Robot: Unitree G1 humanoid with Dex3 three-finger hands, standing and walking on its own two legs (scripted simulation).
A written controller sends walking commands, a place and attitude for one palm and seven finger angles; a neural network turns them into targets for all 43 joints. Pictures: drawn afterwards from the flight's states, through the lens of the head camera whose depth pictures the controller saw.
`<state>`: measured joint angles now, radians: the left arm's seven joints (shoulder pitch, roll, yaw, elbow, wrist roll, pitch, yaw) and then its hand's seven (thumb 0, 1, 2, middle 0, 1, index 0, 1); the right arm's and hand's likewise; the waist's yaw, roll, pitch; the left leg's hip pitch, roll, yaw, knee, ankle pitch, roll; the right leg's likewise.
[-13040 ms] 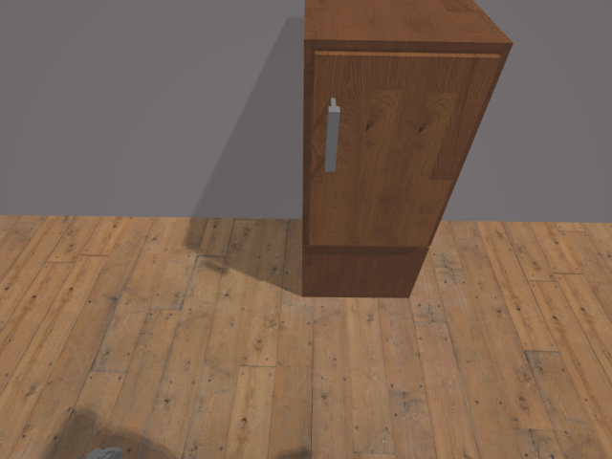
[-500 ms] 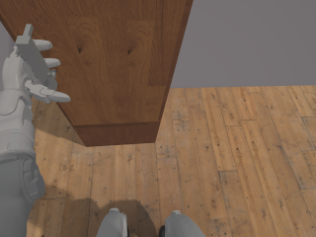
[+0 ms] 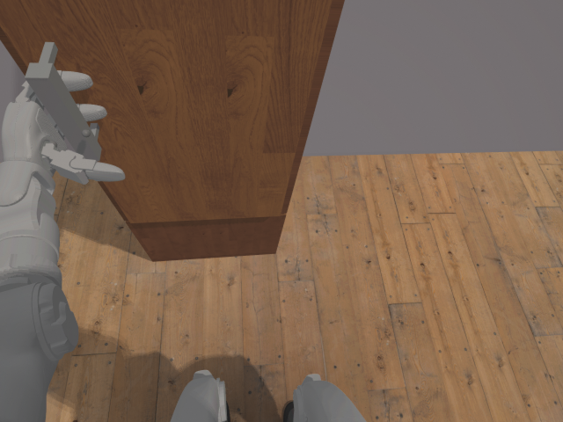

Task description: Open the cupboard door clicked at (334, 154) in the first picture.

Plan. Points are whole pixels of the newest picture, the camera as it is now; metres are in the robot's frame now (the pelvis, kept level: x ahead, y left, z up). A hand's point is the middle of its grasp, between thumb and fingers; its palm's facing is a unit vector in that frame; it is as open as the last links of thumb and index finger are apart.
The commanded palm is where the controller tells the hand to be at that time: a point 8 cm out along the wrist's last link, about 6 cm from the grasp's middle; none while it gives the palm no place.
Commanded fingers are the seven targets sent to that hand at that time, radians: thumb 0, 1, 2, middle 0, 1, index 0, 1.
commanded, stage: close the thumb around the handle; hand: left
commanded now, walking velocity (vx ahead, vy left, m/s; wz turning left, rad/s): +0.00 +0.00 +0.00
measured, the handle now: (72, 107) +0.53 +0.26 +0.07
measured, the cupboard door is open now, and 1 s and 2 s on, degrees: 0 5 52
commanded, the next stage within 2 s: pull the door open along its arc in 0.60 s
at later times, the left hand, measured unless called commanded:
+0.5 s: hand (85, 134) +0.49 +0.24 +0.07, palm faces +0.03 -1.00 +0.01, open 5.9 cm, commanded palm +0.47 +0.28 +0.07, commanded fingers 0.00 0.90 0.90 -0.40 -1.35 -0.40 -1.35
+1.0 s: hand (89, 151) +0.46 +0.23 +0.07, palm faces +0.04 -1.00 +0.00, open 5.6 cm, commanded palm +0.40 +0.28 +0.07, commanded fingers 0.00 0.90 0.90 -0.40 -1.35 -0.40 -1.35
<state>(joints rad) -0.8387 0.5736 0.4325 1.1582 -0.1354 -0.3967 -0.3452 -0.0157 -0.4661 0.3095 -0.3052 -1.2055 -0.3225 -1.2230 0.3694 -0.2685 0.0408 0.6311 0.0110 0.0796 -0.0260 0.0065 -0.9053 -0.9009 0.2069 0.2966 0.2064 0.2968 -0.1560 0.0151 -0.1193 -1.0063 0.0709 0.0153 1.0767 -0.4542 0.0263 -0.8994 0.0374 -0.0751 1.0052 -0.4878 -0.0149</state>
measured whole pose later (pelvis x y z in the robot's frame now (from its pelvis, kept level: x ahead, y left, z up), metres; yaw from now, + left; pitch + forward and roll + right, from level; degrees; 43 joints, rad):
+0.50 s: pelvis +0.00 +0.00 +0.00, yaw +0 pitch +22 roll -4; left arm -0.83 0.58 0.44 1.15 -0.14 -0.40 -0.35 0.00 0.67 0.80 -0.38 -1.32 -0.39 -1.33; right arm 0.38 -0.27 0.04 0.64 0.01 0.08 -0.03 0.01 -0.91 -0.90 0.21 0.30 0.21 0.30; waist -0.16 0.02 -0.12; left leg -1.02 0.07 0.02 1.09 -0.46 0.03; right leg -0.91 0.04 -0.07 1.01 -0.49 -0.01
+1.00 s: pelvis +0.01 +0.00 +0.01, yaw -1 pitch +21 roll -3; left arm -0.61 0.49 0.43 0.94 -0.19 -0.37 -0.32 0.00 0.72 0.77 -0.36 -1.35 -0.39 -1.35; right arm 0.38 -0.26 0.03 0.59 0.02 0.10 -0.01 0.01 -0.91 -0.90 0.21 0.30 0.21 0.30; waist -0.14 0.02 -0.14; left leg -0.93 0.08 0.05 1.03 -0.46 0.03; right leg -0.84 0.04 -0.04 0.96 -0.48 -0.01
